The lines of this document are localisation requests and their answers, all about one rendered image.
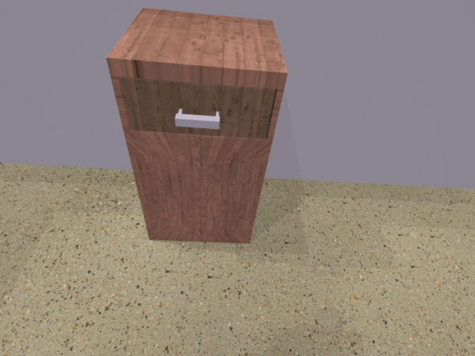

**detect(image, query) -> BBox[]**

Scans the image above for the cabinet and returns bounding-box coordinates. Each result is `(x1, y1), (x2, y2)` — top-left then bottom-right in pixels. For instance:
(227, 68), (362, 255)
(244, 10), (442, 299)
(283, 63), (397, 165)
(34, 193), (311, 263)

(106, 8), (288, 244)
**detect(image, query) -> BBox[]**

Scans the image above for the handle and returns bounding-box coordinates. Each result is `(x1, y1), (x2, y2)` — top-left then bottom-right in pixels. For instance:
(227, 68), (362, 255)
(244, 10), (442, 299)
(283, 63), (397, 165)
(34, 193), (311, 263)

(175, 109), (220, 129)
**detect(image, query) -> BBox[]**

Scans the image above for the drawer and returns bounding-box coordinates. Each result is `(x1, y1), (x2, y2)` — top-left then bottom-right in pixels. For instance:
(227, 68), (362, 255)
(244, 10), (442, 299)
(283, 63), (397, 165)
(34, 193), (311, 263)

(120, 77), (275, 139)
